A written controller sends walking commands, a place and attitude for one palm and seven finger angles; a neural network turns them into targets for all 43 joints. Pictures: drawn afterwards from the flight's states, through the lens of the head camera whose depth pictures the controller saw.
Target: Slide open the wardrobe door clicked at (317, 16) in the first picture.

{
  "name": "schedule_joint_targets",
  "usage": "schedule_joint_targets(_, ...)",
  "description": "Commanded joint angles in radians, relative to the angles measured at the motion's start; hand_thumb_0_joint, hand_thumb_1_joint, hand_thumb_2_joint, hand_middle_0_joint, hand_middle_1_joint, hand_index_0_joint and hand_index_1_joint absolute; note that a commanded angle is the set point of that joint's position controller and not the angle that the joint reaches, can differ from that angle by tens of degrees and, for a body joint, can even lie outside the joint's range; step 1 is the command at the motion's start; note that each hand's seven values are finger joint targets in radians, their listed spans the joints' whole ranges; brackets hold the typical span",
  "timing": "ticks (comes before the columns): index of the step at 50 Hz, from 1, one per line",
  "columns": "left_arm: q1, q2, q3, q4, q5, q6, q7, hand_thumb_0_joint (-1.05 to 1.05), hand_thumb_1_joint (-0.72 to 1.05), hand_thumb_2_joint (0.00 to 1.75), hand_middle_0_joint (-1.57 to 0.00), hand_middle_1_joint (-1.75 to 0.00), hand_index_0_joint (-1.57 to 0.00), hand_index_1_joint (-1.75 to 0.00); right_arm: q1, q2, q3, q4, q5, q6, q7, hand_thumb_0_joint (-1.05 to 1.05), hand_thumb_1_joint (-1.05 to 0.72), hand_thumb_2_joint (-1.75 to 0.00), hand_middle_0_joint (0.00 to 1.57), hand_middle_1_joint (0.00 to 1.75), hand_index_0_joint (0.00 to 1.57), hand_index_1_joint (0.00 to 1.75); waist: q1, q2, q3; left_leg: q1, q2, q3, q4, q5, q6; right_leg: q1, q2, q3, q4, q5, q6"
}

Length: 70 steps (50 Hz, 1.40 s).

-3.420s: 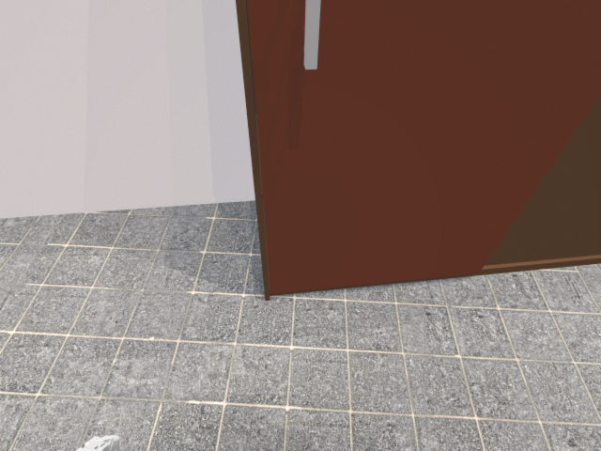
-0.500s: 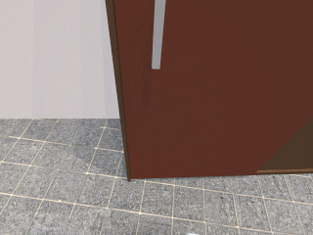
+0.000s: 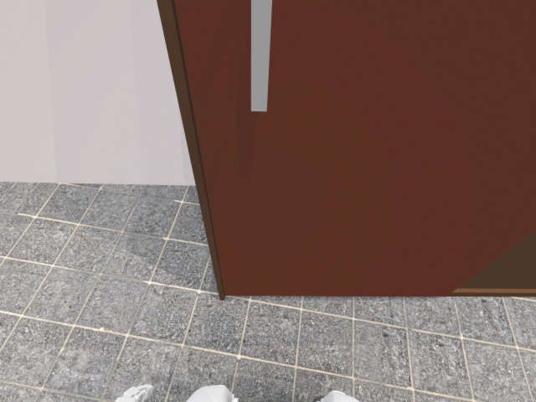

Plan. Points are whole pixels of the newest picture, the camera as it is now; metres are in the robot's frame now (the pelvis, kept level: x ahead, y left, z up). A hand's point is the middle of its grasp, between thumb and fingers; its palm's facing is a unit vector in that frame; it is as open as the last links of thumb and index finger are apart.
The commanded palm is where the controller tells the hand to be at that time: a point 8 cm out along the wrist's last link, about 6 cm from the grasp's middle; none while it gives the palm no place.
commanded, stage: come to a stop and stand still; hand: left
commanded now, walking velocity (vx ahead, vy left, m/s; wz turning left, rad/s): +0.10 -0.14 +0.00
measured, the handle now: (260, 25) +0.50 +0.05 +0.28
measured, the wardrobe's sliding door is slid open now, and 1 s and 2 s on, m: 0.00 0.00 0.00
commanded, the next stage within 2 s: look again from close up in 1.14 s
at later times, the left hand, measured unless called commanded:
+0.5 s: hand out of the picture -0.02 +0.23 -0.16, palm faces -0.02 -0.99 -0.14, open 7.4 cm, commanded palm none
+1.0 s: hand out of the picture -0.04 +0.13 -0.16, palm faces +0.00 -0.99 -0.16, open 7.3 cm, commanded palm none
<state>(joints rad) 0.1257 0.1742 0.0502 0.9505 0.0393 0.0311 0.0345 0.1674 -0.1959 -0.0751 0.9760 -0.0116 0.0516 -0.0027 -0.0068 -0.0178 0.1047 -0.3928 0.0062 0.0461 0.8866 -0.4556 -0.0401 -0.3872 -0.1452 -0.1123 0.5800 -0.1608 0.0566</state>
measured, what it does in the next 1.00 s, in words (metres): steps on the spot: left foot, then right foot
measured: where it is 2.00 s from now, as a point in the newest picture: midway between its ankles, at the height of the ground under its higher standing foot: outside the picture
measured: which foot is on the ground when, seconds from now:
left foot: up 0.00-0.02, down 0.04-1.00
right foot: down 0.00-0.04, up 0.06-0.68, down 0.70-1.00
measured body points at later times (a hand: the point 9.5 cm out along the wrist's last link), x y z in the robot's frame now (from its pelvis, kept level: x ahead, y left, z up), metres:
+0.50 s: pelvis -0.02 +0.05 +0.03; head +0.00 +0.08 +0.48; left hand -0.02 +0.28 -0.15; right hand -0.05 -0.18 -0.11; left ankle +0.01 +0.10 -0.72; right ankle -0.07 -0.13 -0.66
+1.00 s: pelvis -0.03 -0.02 +0.02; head -0.04 -0.02 +0.47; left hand -0.04 +0.19 -0.14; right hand -0.07 -0.22 -0.15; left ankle +0.01 +0.10 -0.72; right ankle -0.05 -0.12 -0.72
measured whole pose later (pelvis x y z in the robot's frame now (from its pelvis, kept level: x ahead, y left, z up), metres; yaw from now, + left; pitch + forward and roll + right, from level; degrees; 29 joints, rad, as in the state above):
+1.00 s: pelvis -0.03 -0.02 +0.02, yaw -2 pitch -2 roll +0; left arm 0.32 0.11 0.00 1.14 0.00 0.00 0.04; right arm 0.32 -0.09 -0.02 1.17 -0.01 0.01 -0.03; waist -0.02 0.00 0.02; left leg -0.21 0.04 0.07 0.42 -0.17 -0.01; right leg -0.13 0.01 -0.04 0.42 -0.25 -0.02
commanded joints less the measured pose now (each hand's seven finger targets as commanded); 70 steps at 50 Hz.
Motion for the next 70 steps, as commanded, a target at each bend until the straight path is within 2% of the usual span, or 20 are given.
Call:
schedule_joint_targets(1, 0.043, 0.123, 0.034, -0.067, -0.018, 0.016, 0.002, 0.0, 0.9, 0.9, -0.2, -0.3, -0.2, -0.3, 0.249, -0.102, -0.01, 0.003, -0.007, -0.043, -0.006, 0.0, -0.9, -0.9, 0.2, 0.3, 0.2, 0.3, -0.048, 0.097, -0.152, 0.268, 0.112, -0.119, -0.52, 0.146, 0.029, -0.112, -0.024, 0.071, 0.064, -0.217, -0.073)
schedule_joint_targets(2, 0.059, 0.051, 0.021, -0.083, -0.023, 0.025, 0.0, 0.0, 0.9, 0.9, -0.2, -0.3, -0.2, -0.3, 0.2, -0.189, -0.022, -0.038, -0.016, -0.048, -0.01, 0.0, -0.9, -0.9, 0.2, 0.3, 0.2, 0.3, -0.043, 0.397, -0.065, 0.085, 0.322, -0.403, -0.697, 0.111, 0.09, -0.173, 0.117, 0.035, 0.253, -0.422, -0.01)
schedule_joint_targets(3, 0.048, 0.081, 0.023, -0.071, -0.019, 0.035, 0.005, 0.0, 0.9, 0.9, -0.2, -0.3, -0.2, -0.3, 0.119, -0.197, -0.018, -0.061, -0.02, -0.049, -0.026, 0.0, -0.9, -0.9, 0.2, 0.3, 0.2, 0.3, -0.037, 0.337, -0.036, -0.043, 0.362, -0.453, -0.747, 0.013, 0.135, -0.114, 0.101, 0.169, 0.364, -0.383, -0.02)
schedule_joint_targets(6, 0.147, 0.096, 0.033, 0.018, -0.008, 0.018, -0.02, 0.0, 0.9, 0.9, -0.2, -0.3, -0.2, -0.3, 0.006, -0.121, 0.013, -0.059, -0.02, -0.068, -0.041, 0.0, -0.9, -0.9, 0.2, 0.3, 0.2, 0.3, 0.035, 0.131, -0.016, 0.035, 0.253, -0.301, -0.723, -0.026, 0.134, -0.122, 0.112, 0.193, 0.47, -0.189, -0.016)
schedule_joint_targets(9, 0.173, 0.097, 0.024, 0.058, -0.012, 0.009, -0.026, 0.0, 0.9, 0.9, -0.2, -0.3, -0.2, -0.3, 0.075, -0.087, 0.018, -0.019, -0.008, -0.079, -0.053, 0.0, -0.9, -0.9, 0.2, 0.3, 0.2, 0.3, 0.008, 0.107, -0.044, 0.2, 0.244, -0.223, -0.697, 0.231, 0.134, -0.132, 0.108, 0.186, 0.408, -0.134, 0.003)
schedule_joint_targets(15, 0.171, 0.088, 0.022, 0.072, -0.013, 0.024, -0.026, 0.0, 0.9, 0.9, -0.2, -0.3, -0.2, -0.3, 0.198, -0.111, 0.011, 0.052, -0.007, -0.076, -0.075, 0.0, -0.9, -0.9, 0.2, 0.3, 0.2, 0.3, -0.034, 0.105, -0.083, 0.382, 0.302, -0.222, -0.65, 0.563, 0.162, -0.124, 0.11, 0.181, 0.348, -0.202, 0.011)
schedule_joint_targets(20, 0.18, 0.073, 0.019, 0.094, -0.015, 0.033, -0.025, 0.0, 0.9, 0.9, -0.2, -0.3, -0.2, -0.3, 0.212, -0.109, 0.01, 0.093, -0.008, -0.069, -0.076, 0.0, -0.9, -0.9, 0.2, 0.3, 0.2, 0.3, -0.034, 0.138, -0.101, 0.383, 0.293, -0.231, -0.67, 0.474, 0.16, -0.076, 0.106, 0.166, 0.295, -0.23, 0.006)
schedule_joint_targets(25, 0.144, 0.037, 0.001, 0.105, -0.016, 0.028, -0.022, 0.0, 0.9, 0.9, -0.2, -0.3, -0.2, -0.3, 0.207, -0.099, 0.01, 0.127, -0.012, -0.063, -0.061, 0.0, -0.9, -0.9, 0.2, 0.3, 0.2, 0.3, -0.036, 0.142, -0.064, 0.272, 0.269, -0.24, -0.711, 0.244, 0.175, 0.021, 0.097, 0.122, 0.153, -0.267, -0.013)
schedule_joint_targets(30, 0.184, 0.013, -0.012, 0.136, -0.023, 0.01, -0.009, 0.0, 0.9, 0.9, -0.2, -0.3, -0.2, -0.3, 0.19, -0.082, 0.01, 0.155, -0.011, -0.058, -0.044, 0.0, -0.9, -0.9, 0.2, 0.3, 0.2, 0.3, -0.007, 0.151, -0.045, 0.152, 0.234, -0.233, -0.711, 0.109, 0.157, 0.163, 0.11, 0.08, -0.053, -0.196, -0.038)
schedule_joint_targets(32, 0.233, 0.018, -0.014, 0.161, -0.023, -0.004, -0.003, 0.0, 0.9, 0.9, -0.2, -0.3, -0.2, -0.3, 0.191, -0.06, 0.012, 0.162, -0.004, -0.057, -0.04, 0.0, -0.9, -0.9, 0.2, 0.3, 0.2, 0.3, 0.018, 0.1, -0.046, 0.098, 0.181, -0.175, -0.663, 0.08, 0.11, 0.276, 0.104, 0.07, -0.226, -0.06, -0.038)
schedule_joint_targets(33, 0.242, 0.037, -0.013, 0.17, -0.024, -0.011, 0.003, 0.0, 0.9, 0.9, -0.2, -0.3, -0.2, -0.3, 0.204, -0.027, 0.017, 0.167, 0.0, -0.057, -0.036, 0.0, -0.9, -0.9, 0.2, 0.3, 0.2, 0.3, 0.016, 0.069, -0.039, 0.054, 0.146, -0.141, -0.625, 0.055, 0.079, 0.317, 0.062, 0.121, -0.268, -0.065, -0.051)
schedule_joint_targets(35, 0.209, 0.076, -0.022, 0.16, -0.026, -0.028, 0.009, 0.0, 0.9, 0.9, -0.2, -0.3, -0.2, -0.3, 0.219, 0.029, 0.037, 0.167, 0.005, -0.058, -0.027, 0.0, -0.9, -0.9, 0.2, 0.3, 0.2, 0.3, -0.002, -0.001, -0.019, 0.084, 0.077, -0.069, -0.548, 0.144, 0.045, 0.224, -0.046, 0.221, -0.32, -0.155, -0.097)
schedule_joint_targets(37, 0.177, 0.081, -0.024, 0.156, -0.031, -0.038, 0.005, 0.0, 0.9, 0.9, -0.2, -0.3, -0.2, -0.3, 0.23, 0.026, 0.043, 0.173, -0.005, -0.049, -0.025, 0.0, -0.9, -0.9, 0.2, 0.3, 0.2, 0.3, -0.017, -0.172, 0.012, 0.173, 0.054, -0.034, -0.501, 0.206, 0.039, 0.079, -0.022, 0.235, -0.365, -0.281, -0.101)
schedule_joint_targets(43, 0.213, 0.046, -0.035, 0.156, -0.035, -0.041, 0.006, 0.0, 0.9, 0.9, -0.2, -0.3, -0.2, -0.3, 0.239, 0.018, 0.049, 0.187, -0.003, -0.055, -0.03, 0.0, -0.9, -0.9, 0.2, 0.3, 0.2, 0.3, -0.01, -0.018, 0.024, 0.197, 0.091, -0.045, -0.532, 0.28, 0.043, 0.089, 0.03, 0.194, -0.311, -0.154, -0.084)
schedule_joint_targets(61, 0.3, 0.008, -0.038, 0.185, -0.03, -0.053, 0.01, 0.0, 0.9, 0.9, -0.2, -0.3, -0.2, -0.3, 0.184, 0.013, 0.052, 0.169, 0.002, -0.058, -0.039, 0.0, -0.9, -0.9, 0.2, 0.3, 0.2, 0.3, -0.002, 0.015, 0.007, 0.242, 0.1, -0.043, -0.523, 0.318, 0.04, 0.107, 0.041, 0.19, -0.317, -0.08, -0.083)
schedule_joint_targets(62, 0.358, 0.042, -0.041, 0.199, -0.005, -0.089, 0.042, 0.0, 0.9, 0.9, -0.2, -0.3, -0.2, -0.3, 0.07, -0.028, 0.058, 0.091, 0.005, -0.082, -0.021, 0.0, -0.9, -0.9, 0.2, 0.3, 0.2, 0.3, 0.041, 0.002, 0.008, 0.138, 0.098, -0.023, -0.294, 0.338, 0.018, 0.131, -0.018, 0.259, -0.284, 0.387, -0.055)
schedule_joint_targets(63, 0.299, 0.086, -0.036, 0.145, -0.014, -0.095, 0.035, 0.0, 0.9, 0.9, -0.2, -0.3, -0.2, -0.3, 0.141, 0.025, 0.057, 0.057, 0.002, -0.069, -0.016, 0.0, -0.9, -0.9, 0.2, 0.3, 0.2, 0.3, -0.033, 0.004, -0.062, 0.138, 0.06, -0.035, -0.309, 0.147, 0.032, 0.148, -0.059, 0.262, -0.281, 0.221, -0.101)
schedule_joint_targets(64, 0.265, 0.086, -0.029, 0.131, -0.015, -0.106, 0.029, 0.0, 0.9, 0.9, -0.2, -0.3, -0.2, -0.3, 0.152, 0.032, 0.062, 0.066, -0.008, -0.069, -0.011, 0.0, -0.9, -0.9, 0.2, 0.3, 0.2, 0.3, -0.026, 0.034, -0.095, 0.166, 0.053, -0.029, -0.315, 0.187, 0.029, 0.15, -0.063, 0.25, -0.265, 0.221, -0.132)
schedule_joint_targets(67, 0.245, 0.052, -0.036, 0.111, -0.021, -0.089, 0.02, 0.0, 0.9, 0.9, -0.2, -0.3, -0.2, -0.3, 0.187, -0.004, 0.059, 0.051, -0.007, -0.074, -0.013, 0.0, -0.9, -0.9, 0.2, 0.3, 0.2, 0.3, -0.029, 0.009, -0.051, 0.18, 0.068, -0.052, -0.381, 0.239, 0.047, 0.065, 0.018, 0.193, -0.233, -0.139, -0.128)
schedule_joint_targets(70, 0.259, 0.048, -0.039, 0.101, -0.021, -0.072, 0.016, 0.0, 0.9, 0.9, -0.2, -0.3, -0.2, -0.3, 0.18, -0.025, 0.063, 0.035, -0.007, -0.077, -0.017, 0.0, -0.9, -0.9, 0.2, 0.3, 0.2, 0.3, -0.006, 0.056, -0.009, 0.11, 0.083, -0.091, -0.443, 0.238, 0.068, 0.092, 0.064, 0.168, -0.188, -0.181, -0.112)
